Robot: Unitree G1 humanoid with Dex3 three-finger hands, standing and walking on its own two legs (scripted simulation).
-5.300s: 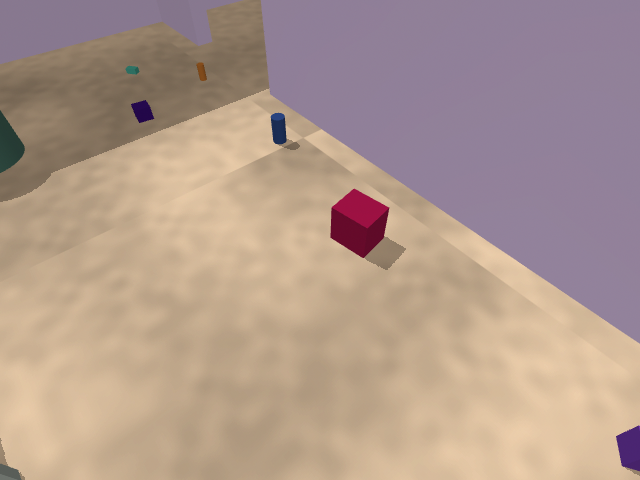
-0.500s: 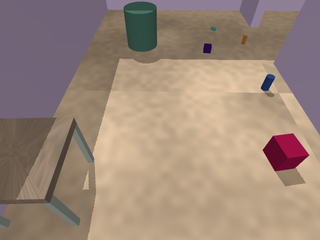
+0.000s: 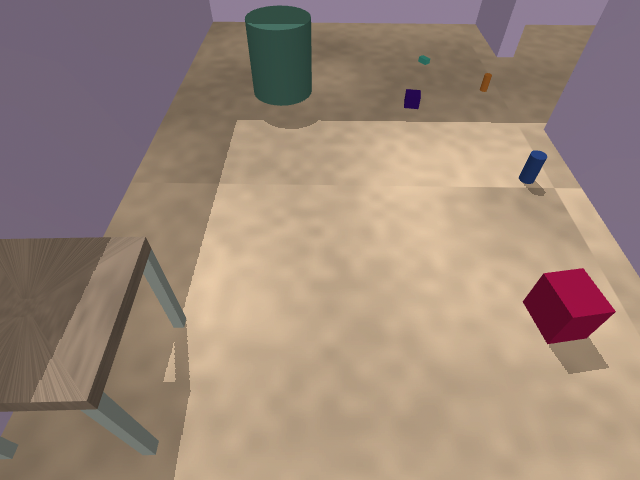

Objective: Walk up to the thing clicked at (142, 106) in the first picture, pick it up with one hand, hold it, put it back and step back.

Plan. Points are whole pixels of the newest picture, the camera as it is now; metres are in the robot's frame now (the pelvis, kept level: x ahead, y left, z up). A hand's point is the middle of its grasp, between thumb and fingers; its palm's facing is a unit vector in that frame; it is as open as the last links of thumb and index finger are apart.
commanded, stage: stand
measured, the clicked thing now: (412, 99) +2.25 -0.63 -0.74
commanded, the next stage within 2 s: walk up in 0.26 s
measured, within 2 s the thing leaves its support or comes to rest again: neither
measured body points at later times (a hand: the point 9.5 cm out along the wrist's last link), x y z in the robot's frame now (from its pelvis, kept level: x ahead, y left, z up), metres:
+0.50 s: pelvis +0.03 -0.03 -0.01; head +0.04 -0.04 +0.44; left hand +0.11 +0.30 -0.12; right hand +0.05 -0.36 -0.13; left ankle +0.00 +0.14 -0.75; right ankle +0.03 -0.16 -0.73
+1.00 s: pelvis +0.22 -0.06 -0.02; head +0.24 -0.05 +0.42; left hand +0.31 +0.25 -0.15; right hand +0.27 -0.39 -0.12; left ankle +0.31 +0.04 -0.75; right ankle +0.10 -0.17 -0.69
